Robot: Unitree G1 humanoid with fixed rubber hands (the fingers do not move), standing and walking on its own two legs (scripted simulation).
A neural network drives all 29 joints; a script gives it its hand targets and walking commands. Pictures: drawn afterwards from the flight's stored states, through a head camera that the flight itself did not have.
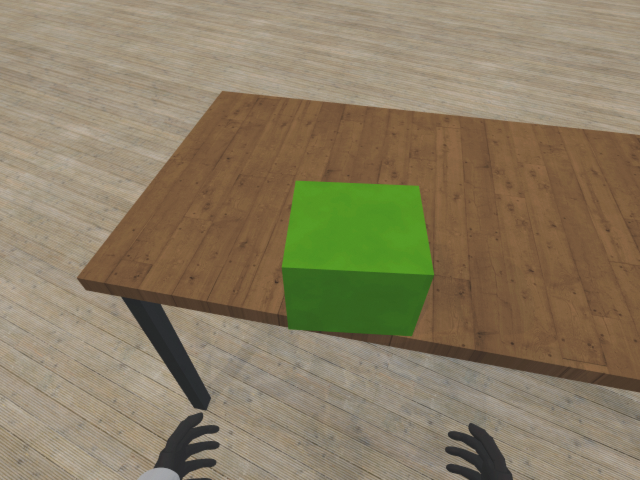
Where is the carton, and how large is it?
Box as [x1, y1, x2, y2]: [282, 181, 433, 335]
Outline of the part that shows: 296,181 282,262 282,274 288,328 411,335 433,276 418,186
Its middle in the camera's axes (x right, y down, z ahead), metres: +0.05 +0.02 +0.61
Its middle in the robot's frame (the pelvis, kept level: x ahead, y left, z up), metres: +0.45 +0.00 +0.00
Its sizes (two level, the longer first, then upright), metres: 0.194 0.176 0.157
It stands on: a table, 0.71 m high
